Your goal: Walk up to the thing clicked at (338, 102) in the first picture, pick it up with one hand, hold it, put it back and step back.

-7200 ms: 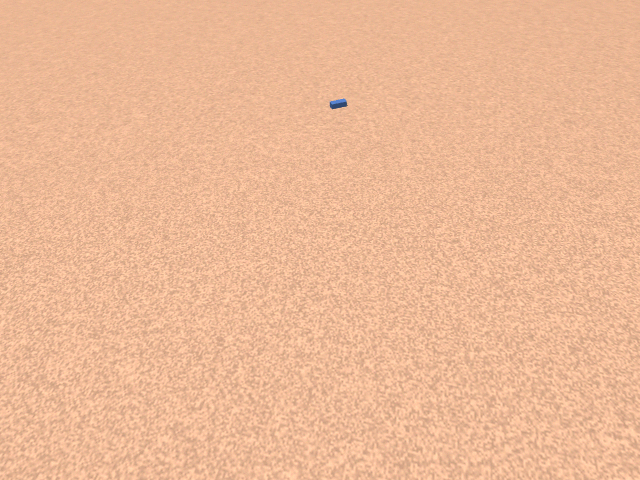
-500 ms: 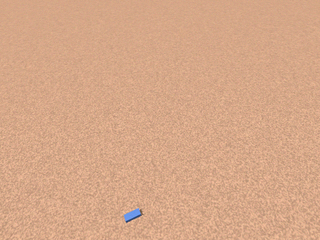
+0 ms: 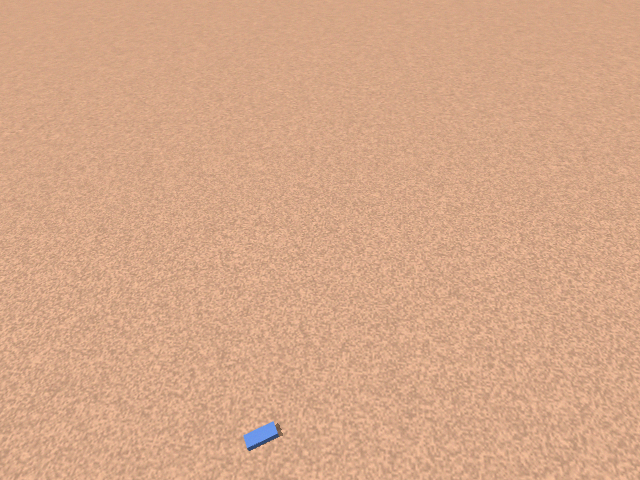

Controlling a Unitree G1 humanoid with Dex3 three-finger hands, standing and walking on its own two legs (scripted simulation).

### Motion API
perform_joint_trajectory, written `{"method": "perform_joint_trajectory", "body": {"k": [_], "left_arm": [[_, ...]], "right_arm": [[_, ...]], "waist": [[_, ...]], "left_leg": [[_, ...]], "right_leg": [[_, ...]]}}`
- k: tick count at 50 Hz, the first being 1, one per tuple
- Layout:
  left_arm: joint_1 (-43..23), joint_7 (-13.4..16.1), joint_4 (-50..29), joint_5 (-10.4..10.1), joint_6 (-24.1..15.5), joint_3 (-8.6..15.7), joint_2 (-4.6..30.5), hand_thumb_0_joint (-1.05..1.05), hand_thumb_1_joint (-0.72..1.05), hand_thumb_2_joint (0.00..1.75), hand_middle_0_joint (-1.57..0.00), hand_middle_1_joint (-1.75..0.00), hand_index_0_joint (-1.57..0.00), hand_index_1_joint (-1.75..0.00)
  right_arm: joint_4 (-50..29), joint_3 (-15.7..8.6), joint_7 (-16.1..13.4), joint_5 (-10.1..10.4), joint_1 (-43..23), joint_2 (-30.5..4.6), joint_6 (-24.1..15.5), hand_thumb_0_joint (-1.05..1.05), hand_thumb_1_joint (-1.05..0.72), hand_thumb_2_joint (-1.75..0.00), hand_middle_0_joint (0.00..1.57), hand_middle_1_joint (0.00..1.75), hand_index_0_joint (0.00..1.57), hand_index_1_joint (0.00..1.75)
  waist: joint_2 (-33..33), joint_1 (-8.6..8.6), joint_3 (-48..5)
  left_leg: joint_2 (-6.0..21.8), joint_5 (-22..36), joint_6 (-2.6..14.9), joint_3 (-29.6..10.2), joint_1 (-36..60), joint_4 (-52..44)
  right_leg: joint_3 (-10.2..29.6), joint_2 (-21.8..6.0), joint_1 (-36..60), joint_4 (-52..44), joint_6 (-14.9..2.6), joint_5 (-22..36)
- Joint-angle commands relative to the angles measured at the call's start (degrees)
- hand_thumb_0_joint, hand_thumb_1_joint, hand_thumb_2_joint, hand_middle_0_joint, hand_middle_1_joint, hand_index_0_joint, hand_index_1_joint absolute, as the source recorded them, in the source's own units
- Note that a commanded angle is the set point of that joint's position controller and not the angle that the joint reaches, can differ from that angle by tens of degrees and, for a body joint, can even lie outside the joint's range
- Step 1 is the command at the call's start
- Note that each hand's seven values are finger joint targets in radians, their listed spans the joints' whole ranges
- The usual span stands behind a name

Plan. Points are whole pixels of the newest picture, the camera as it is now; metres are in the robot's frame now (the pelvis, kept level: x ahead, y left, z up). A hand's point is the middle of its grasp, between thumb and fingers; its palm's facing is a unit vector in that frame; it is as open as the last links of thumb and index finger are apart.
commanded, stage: stand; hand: left
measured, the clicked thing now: (261, 435) +0.40 +0.22 -0.77
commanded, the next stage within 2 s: none
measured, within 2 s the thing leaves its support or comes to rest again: neither
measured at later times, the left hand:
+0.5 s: hand out of the picture +0.08 +0.25 -0.15, palm faces -0.03 -0.94 -0.34, open 7.4 cm
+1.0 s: hand out of the picture +0.08 +0.26 -0.16, palm faces -0.04 -0.94 -0.34, open 7.4 cm
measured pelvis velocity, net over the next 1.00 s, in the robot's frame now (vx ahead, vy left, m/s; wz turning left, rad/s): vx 0.01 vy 0.00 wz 0.00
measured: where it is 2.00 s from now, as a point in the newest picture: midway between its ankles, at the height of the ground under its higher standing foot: outside the picture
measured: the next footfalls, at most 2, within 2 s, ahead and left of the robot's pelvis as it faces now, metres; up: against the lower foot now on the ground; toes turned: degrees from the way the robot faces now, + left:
none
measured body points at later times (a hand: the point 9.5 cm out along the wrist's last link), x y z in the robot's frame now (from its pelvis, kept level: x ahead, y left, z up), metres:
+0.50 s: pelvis +0.01 +0.00 +0.00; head +0.02 +0.00 +0.45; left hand +0.09 +0.30 -0.13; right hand +0.08 -0.30 -0.13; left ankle +0.01 +0.14 -0.75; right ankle +0.00 -0.13 -0.75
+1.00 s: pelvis +0.01 +0.00 +0.00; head +0.02 +0.00 +0.45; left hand +0.08 +0.30 -0.13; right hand +0.09 -0.30 -0.13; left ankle +0.01 +0.14 -0.75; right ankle +0.00 -0.13 -0.75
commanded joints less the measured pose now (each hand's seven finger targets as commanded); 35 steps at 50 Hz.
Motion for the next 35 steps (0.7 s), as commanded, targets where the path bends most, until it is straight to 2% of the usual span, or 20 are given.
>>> {"method": "perform_joint_trajectory", "body": {"k": [1, 3, 4, 9, 13, 19, 24, 27, 31, 35], "left_arm": [[-2.7, 1.0, -3.3, 0.0, -1.3, 2.6, 12.8, 0.0, 0.9, 0.9, -0.2, -0.3, -0.2, -0.3], [-2.9, 1.0, -3.3, -0.1, -1.3, 2.7, 12.8, 0.0, 0.9, 0.9, -0.2, -0.3, -0.2, -0.3], [-2.3, 1.0, -3.4, 0.0, -1.3, 2.8, 12.8, 0.0, 0.9, 0.9, -0.2, -0.3, -0.2, -0.3], [-2.7, 1.0, -3.6, -0.2, -1.3, 2.6, 12.6, 0.0, 0.9, 0.9, -0.2, -0.3, -0.2, -0.3], [-2.2, 1.0, -3.5, 0.0, -1.3, 2.4, 12.4, 0.0, 0.9, 0.9, -0.2, -0.3, -0.2, -0.3], [-2.0, 1.0, -3.5, -0.2, -1.3, 2.4, 12.5, 0.0, 0.9, 0.9, -0.2, -0.3, -0.2, -0.3], [-1.7, 1.0, -3.4, -0.2, -1.2, 2.4, 12.4, 0.0, 0.9, 0.9, -0.2, -0.3, -0.2, -0.3], [-1.5, 1.1, -3.6, -0.1, -1.3, 2.4, 12.5, 0.0, 0.9, 0.9, -0.2, -0.3, -0.2, -0.3], [-1.9, 1.2, -3.6, 0.0, -1.3, 2.5, 13.1, 0.0, 0.9, 0.9, -0.2, -0.3, -0.2, -0.3], [-1.1, 1.1, -3.7, 0.0, -1.3, 2.3, 12.3, 0.0, 0.9, 0.9, -0.2, -0.3, -0.2, -0.3]], "right_arm": [[-3.3, -2.4, -0.5, 0.1, -2.5, -11.9, -1.1, 0.0, -0.9, -0.9, 0.2, 0.3, 0.2, 0.3], [-3.2, -2.2, -0.5, 0.0, -2.2, -11.7, -1.2, 0.0, -0.9, -0.9, 0.2, 0.3, 0.2, 0.3], [-3.5, -2.5, -0.5, 0.0, -2.9, -12.2, -1.3, 0.0, -0.9, -0.9, 0.2, 0.3, 0.2, 0.3], [-3.2, -2.3, -0.6, -0.1, -1.7, -12.0, -1.5, 0.0, -0.9, -0.9, 0.2, 0.3, 0.2, 0.3], [-3.4, -2.4, -0.6, 0.0, -1.9, -12.2, -1.3, 0.0, -0.9, -0.9, 0.2, 0.3, 0.2, 0.3], [-3.2, -2.2, -0.6, -0.1, -1.4, -11.9, -1.4, 0.0, -0.9, -0.9, 0.2, 0.3, 0.2, 0.3], [-3.4, -2.1, -0.7, 0.0, -1.3, -11.9, -1.3, 0.0, -0.9, -0.9, 0.2, 0.3, 0.2, 0.3], [-3.6, -2.4, -0.6, 0.0, -1.4, -12.4, -1.4, 0.0, -0.9, -0.9, 0.2, 0.3, 0.2, 0.3], [-3.7, -2.3, -0.7, 0.0, -1.4, -11.6, -1.2, 0.0, -0.9, -0.9, 0.2, 0.3, 0.2, 0.3], [-3.7, -2.3, -0.6, 0.0, -2.0, -12.1, -1.3, 0.0, -0.9, -0.9, 0.2, 0.3, 0.2, 0.3]], "waist": [[-0.9, -0.31, -4.3], [-0.7, -0.28, -4.1], [-0.2, 0.12, -5.5], [-0.4, -0.13, -5.4], [-0.7, -0.1, -5.0], [-0.5, -0.04, -5.0], [-0.2, 0.04, -4.7], [-0.7, 0.18, -5.0], [-1.0, -0.23, -4.6], [-0.4, 0.26, -4.9]], "left_leg": [[5.6, 4.0, 1.8, -4.2, 1.0, -2.4], [5.6, 4.7, 1.7, -4.4, 0.4, -2.9], [6.1, 7.1, 1.98, -4.3, 2.1, -2.3], [6.1, 9.3, 1.6, -4.1, 1.9, -2.4], [5.9, 7.2, 1.87, -4.0, 1.6, -2.2], [6.1, 8.9, 1.75, -4.0, 2.0, -2.5], [5.9, 7.4, 1.89, -3.9, 1.6, -2.7], [6.2, 9.3, 2.1, -4.2, 2.3, -2.3], [5.9, 8.4, 1.88, -4.0, 2.2, -2.5], [6.2, 8.5, 2.13, -4.0, 2.7, -2.3]], "right_leg": [[5.2, -6.3, -0.6, -4.3, -1.67, 3.2], [5.1, -6.2, -0.2, -4.0, -1.79, 4.0], [5.0, -6.3, -0.1, -3.4, -1.8, 6.1], [4.9, -6.2, 0.0, -3.1, -1.91, 7.3], [4.8, -6.2, 0.0, -3.6, -1.78, 6.1], [4.9, -6.2, 0.3, -3.3, -1.9, 7.0], [5.0, -6.3, 0.5, -3.5, -1.89, 6.3], [4.7, -6.3, 0.5, -3.3, -1.83, 7.5], [4.6, -6.2, 0.1, -3.4, -1.8, 6.9], [4.5, -6.2, 0.2, -3.4, -1.89, 7.1]]}}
